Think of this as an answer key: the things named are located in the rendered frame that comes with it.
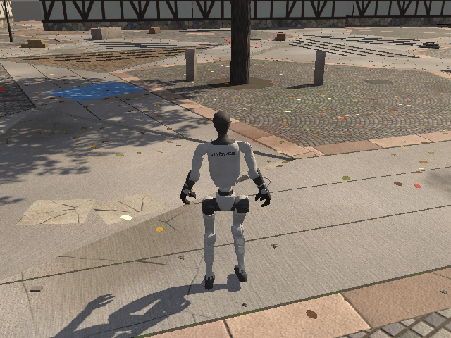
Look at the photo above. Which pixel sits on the robot left forearm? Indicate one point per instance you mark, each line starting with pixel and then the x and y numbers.
pixel 188 184

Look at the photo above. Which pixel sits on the robot right thigh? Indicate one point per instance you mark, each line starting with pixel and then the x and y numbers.
pixel 241 208

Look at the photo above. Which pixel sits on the robot left upper arm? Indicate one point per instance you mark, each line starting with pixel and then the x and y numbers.
pixel 197 161

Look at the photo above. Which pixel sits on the robot right hand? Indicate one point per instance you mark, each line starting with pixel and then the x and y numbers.
pixel 266 196

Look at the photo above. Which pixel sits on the robot right forearm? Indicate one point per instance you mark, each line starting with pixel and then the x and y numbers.
pixel 259 182

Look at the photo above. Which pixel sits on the robot right upper arm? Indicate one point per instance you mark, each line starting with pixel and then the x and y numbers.
pixel 246 148

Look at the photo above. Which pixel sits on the robot left foot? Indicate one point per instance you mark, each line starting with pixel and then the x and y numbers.
pixel 209 283

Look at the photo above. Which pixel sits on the robot left hand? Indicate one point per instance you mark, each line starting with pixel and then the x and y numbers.
pixel 183 196

